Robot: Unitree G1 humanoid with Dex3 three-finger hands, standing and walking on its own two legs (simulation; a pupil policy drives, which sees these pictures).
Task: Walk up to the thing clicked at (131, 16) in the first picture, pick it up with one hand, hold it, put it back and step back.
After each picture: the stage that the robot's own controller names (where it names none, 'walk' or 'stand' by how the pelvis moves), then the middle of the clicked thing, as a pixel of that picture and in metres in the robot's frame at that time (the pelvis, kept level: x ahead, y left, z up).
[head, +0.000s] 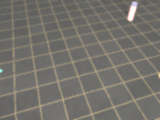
stand; (132, 11) +2.00 -0.69 -0.65
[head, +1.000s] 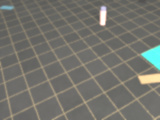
walk; (103, 16) +1.95 -0.14 -0.63
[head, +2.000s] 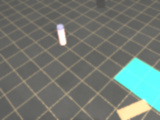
walk; (61, 35) +1.42 +0.33 -0.65
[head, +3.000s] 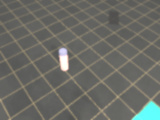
walk; (63, 59) +0.97 +0.23 -0.64
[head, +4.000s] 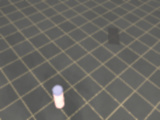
walk; (58, 97) +0.59 +0.18 -0.63
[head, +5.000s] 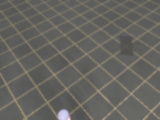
stand; out of the picture +0.41 +0.17 -0.63
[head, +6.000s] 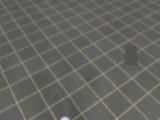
stand; out of the picture +0.39 +0.14 -0.65
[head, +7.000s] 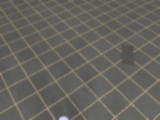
stand; out of the picture +0.40 +0.15 -0.66
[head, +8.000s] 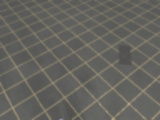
stand; out of the picture +0.38 +0.17 -0.66
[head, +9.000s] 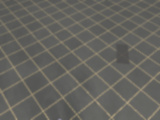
stand; out of the picture +0.38 +0.17 -0.66
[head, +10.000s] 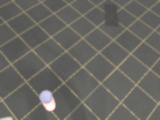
go down; (48, 101) +0.40 +0.19 -0.55
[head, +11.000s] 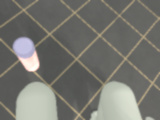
go down; (28, 57) +0.45 +0.23 -0.26
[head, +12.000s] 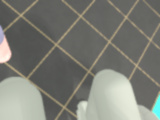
close in; out of the picture +0.44 +0.25 -0.20
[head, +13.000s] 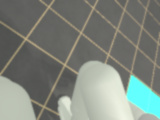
close; out of the picture +0.43 +0.28 -0.16
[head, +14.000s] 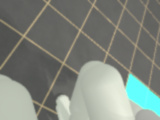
lift; out of the picture +0.41 +0.29 -0.16
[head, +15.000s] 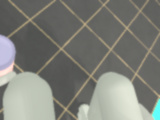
lift; out of the picture +0.34 +0.26 -0.08
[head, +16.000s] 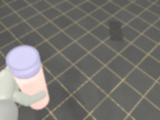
hold; (32, 83) +0.31 +0.17 +0.07
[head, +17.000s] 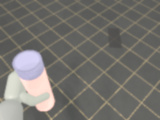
hold; (37, 85) +0.32 +0.16 +0.04
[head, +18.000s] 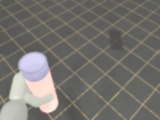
hold; (42, 86) +0.32 +0.15 +0.04
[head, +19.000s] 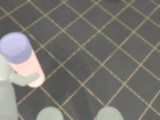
crouch; (27, 65) +0.39 +0.18 -0.02
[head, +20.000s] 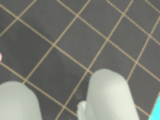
lower; out of the picture +0.44 +0.27 -0.10
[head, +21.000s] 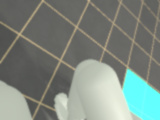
lower; out of the picture +0.43 +0.29 -0.16
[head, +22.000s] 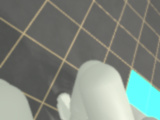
lower; out of the picture +0.42 +0.29 -0.16
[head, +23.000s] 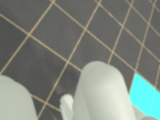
lower; out of the picture +0.40 +0.29 -0.16
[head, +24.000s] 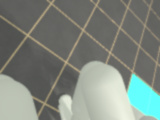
lower; out of the picture +0.40 +0.29 -0.16
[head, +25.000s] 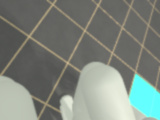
open; out of the picture +0.41 +0.26 -0.16
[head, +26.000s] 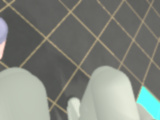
stand; out of the picture +0.41 +0.25 -0.18
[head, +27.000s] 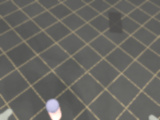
stand; (54, 110) +0.38 +0.16 -0.53
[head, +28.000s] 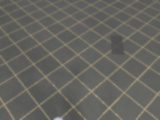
stand; out of the picture +0.37 +0.16 -0.60
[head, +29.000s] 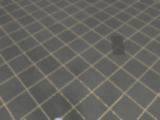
stand; out of the picture +0.37 +0.16 -0.60
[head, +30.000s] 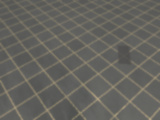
stand; out of the picture +0.38 +0.14 -0.66
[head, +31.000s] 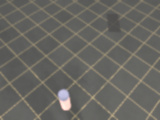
walk; (64, 100) +0.48 +0.14 -0.62
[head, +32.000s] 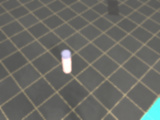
walk; (66, 62) +0.83 +0.14 -0.62
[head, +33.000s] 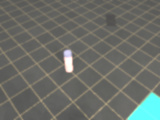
stand; (68, 61) +1.04 +0.18 -0.64
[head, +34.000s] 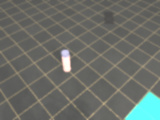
stand; (66, 61) +1.02 +0.19 -0.66
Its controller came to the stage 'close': yes
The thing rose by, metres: 0.69
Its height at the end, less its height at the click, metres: +0.00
